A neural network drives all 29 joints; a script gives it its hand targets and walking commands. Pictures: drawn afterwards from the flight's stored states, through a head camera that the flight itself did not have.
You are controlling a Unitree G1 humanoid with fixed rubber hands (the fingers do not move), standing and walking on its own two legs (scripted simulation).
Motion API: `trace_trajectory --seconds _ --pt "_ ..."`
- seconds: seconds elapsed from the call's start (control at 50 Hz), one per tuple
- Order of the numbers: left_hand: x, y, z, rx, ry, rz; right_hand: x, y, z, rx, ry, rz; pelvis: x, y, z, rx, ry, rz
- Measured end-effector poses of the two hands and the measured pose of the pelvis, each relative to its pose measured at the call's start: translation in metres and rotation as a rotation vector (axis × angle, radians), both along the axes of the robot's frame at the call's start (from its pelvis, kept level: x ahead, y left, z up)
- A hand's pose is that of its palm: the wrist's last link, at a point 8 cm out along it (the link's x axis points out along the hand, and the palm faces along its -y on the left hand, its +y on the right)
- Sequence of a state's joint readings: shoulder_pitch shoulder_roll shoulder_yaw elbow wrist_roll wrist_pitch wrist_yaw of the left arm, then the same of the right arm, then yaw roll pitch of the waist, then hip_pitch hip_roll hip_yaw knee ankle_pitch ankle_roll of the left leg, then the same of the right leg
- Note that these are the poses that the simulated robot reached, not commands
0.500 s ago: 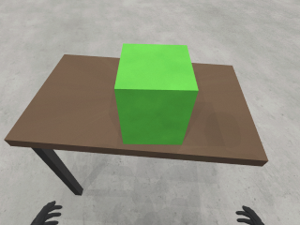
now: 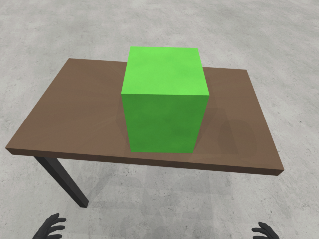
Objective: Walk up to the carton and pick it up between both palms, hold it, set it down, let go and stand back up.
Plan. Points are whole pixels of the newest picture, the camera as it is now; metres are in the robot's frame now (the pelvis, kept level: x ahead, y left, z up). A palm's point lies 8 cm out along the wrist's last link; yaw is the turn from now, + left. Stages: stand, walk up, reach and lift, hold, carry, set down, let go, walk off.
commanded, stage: stand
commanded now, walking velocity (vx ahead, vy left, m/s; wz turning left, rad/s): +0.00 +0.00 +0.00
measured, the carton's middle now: (162, 102) +0.48 -0.01 +0.06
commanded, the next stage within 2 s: none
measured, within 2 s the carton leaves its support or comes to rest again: neither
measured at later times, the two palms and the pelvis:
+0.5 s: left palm out of the picture +0.12 +0.29 -0.08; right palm out of the picture +0.11 -0.30 -0.10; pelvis +0.01 +0.00 +0.00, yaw +0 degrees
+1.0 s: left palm out of the picture +0.12 +0.29 -0.09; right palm out of the picture +0.11 -0.30 -0.10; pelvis +0.01 +0.00 +0.00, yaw +0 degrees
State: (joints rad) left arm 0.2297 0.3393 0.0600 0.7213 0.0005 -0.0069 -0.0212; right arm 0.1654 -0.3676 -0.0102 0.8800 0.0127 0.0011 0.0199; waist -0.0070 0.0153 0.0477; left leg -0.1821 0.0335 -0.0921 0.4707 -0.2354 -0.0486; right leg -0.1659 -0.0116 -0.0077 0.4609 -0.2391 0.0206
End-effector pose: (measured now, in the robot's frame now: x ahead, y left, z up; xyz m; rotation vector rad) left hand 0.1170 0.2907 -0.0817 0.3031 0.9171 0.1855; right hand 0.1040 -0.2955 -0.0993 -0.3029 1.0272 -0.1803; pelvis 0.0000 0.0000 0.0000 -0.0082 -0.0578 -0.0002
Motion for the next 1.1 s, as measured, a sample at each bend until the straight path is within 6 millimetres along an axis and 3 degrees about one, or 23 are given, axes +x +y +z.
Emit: trace_trajectory --seconds 1.1 --pt "0.0039 0.0020 -0.0041 0.000 0.040 0.011 0.0008 -0.0007 -0.0029 -0.003 0.041 -0.009 0.0084 0.0006 0.0016 0.000 0.018 0.001"
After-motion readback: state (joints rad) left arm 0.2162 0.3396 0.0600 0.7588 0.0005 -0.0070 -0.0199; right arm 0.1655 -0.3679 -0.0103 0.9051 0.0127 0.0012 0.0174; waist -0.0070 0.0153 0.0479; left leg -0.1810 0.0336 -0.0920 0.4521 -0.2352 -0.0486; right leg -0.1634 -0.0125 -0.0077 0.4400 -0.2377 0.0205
